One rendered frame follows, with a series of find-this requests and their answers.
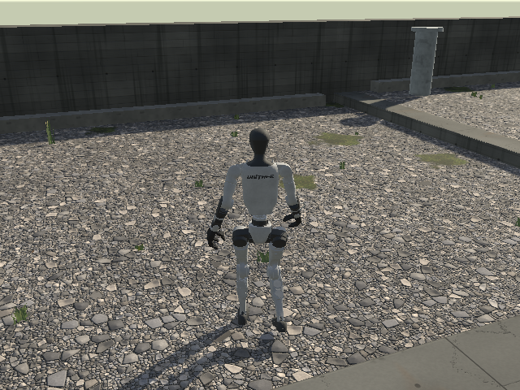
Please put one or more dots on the right robot upper arm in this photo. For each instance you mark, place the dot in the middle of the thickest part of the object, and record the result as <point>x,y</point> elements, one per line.
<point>289,185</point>

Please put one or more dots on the robot right forearm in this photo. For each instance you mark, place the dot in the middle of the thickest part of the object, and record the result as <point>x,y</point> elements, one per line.
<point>295,209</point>

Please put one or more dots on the robot right hand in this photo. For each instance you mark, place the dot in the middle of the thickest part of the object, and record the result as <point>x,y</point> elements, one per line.
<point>292,225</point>

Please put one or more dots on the humanoid robot torso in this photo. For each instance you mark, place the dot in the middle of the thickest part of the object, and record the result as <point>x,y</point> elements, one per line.
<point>260,192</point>

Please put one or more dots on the left robot shin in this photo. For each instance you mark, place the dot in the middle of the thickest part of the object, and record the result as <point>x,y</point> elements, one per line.
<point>242,289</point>

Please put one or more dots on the robot left forearm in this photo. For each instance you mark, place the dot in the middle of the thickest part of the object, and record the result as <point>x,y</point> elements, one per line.
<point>218,217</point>

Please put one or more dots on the left robot upper arm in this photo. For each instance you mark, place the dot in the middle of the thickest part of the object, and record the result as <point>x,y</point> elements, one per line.
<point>233,172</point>

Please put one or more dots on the robot left hand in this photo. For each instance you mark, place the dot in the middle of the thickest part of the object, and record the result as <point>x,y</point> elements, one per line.
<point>211,237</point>

